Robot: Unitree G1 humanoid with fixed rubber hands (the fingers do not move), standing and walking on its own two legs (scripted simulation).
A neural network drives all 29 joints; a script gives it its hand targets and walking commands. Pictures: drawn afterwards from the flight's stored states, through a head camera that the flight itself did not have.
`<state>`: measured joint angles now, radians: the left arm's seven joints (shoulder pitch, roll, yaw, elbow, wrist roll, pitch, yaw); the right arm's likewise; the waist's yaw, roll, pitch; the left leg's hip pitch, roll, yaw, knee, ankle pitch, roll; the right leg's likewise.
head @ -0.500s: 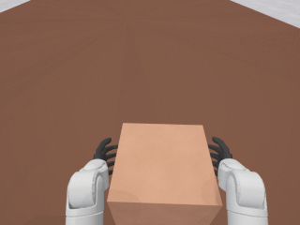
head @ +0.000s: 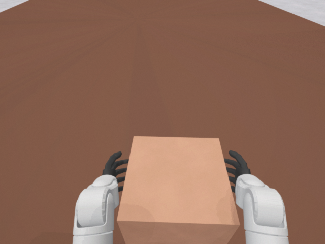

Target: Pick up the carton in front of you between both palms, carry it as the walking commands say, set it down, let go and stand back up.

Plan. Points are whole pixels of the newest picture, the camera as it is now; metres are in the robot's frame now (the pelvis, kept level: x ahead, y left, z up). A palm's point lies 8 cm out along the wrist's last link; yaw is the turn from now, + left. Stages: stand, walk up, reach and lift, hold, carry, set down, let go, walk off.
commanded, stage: carry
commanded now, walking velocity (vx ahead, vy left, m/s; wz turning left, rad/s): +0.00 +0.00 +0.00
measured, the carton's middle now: (174, 200) +0.26 +0.00 +0.00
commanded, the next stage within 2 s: hold in 0.90 s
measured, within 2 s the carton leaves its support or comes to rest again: neither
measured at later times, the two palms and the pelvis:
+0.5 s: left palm (111, 209) +0.22 +0.15 +0.03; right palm (243, 209) +0.22 -0.15 +0.04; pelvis -0.06 +0.00 +0.00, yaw +0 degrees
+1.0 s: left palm (110, 218) +0.20 +0.14 +0.04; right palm (248, 220) +0.20 -0.16 +0.04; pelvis -0.08 +0.00 +0.00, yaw +0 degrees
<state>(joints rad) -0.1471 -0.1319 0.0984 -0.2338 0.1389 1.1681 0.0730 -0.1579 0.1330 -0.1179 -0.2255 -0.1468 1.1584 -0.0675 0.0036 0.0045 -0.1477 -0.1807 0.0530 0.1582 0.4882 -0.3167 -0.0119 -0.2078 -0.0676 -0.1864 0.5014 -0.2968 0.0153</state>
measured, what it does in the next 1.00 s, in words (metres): shifts its weight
